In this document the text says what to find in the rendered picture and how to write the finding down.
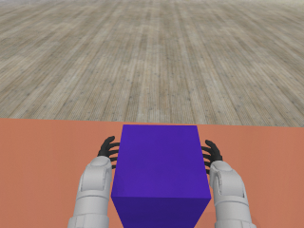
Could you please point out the left robot hand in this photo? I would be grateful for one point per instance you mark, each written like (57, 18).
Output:
(104, 151)

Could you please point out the right robot forearm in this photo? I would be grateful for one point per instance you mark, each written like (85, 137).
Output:
(230, 198)

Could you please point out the left robot forearm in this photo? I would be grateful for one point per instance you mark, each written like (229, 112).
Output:
(92, 197)

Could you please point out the carton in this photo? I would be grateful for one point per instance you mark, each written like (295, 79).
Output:
(160, 179)

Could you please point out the right robot hand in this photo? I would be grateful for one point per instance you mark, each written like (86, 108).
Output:
(214, 154)

